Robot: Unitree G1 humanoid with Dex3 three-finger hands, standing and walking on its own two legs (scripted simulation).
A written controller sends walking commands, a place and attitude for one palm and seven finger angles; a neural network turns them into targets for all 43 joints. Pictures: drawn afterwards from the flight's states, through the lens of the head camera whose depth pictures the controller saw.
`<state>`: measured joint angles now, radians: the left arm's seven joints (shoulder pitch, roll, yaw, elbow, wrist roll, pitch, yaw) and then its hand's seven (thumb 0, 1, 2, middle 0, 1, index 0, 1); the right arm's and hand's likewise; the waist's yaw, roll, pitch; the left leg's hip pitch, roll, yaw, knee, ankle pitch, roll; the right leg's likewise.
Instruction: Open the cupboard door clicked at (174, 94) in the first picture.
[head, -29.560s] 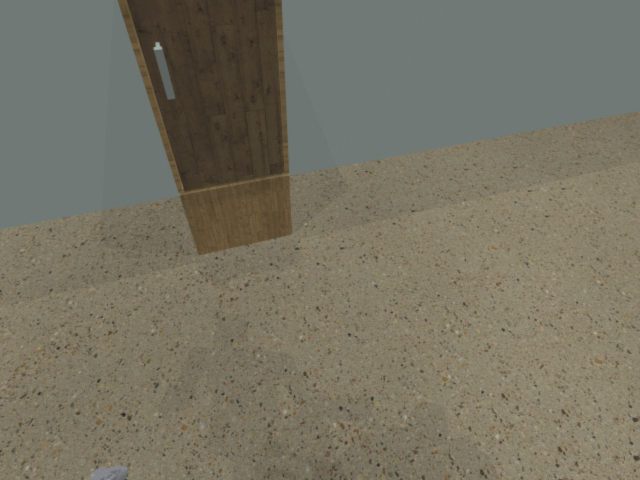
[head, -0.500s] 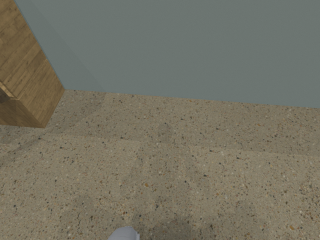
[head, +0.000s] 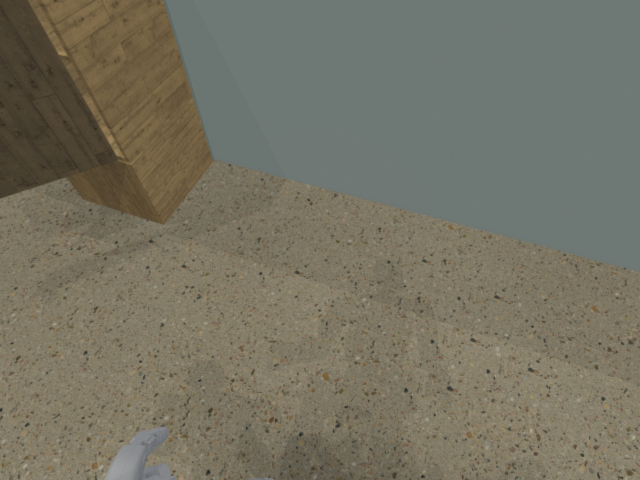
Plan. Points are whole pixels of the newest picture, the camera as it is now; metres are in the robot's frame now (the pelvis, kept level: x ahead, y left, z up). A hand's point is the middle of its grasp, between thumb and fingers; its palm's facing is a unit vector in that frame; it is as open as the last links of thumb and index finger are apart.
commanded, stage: turn to face it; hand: left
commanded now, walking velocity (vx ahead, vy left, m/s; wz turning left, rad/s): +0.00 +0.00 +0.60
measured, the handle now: out of the picture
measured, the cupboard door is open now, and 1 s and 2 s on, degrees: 49 49 49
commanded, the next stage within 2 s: take the last steps up to it in 0.80 s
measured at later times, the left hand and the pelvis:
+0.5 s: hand out of the picture -0.04 +0.21 -0.19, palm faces +0.36 -0.90 -0.25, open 7.4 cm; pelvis +0.01 +0.00 -0.01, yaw +19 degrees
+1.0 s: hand out of the picture +0.02 +0.14 -0.14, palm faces +0.48 -0.84 -0.25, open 7.3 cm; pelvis +0.05 -0.05 +0.01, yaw +28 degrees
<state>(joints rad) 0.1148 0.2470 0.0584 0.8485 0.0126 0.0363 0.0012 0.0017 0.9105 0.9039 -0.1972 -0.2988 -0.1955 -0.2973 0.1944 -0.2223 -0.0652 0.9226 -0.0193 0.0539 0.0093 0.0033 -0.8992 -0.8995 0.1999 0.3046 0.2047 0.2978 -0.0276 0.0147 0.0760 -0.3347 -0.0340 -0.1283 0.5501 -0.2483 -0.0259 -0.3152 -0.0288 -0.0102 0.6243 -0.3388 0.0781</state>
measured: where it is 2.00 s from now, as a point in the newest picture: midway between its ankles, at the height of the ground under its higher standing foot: outside the picture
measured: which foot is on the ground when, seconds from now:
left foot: down 0.00-0.02, up 0.04-0.40, down 0.42-0.84, up 0.86-1.00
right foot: up 0.00-0.00, down 0.02-0.42, up 0.44-0.80, down 0.82-1.00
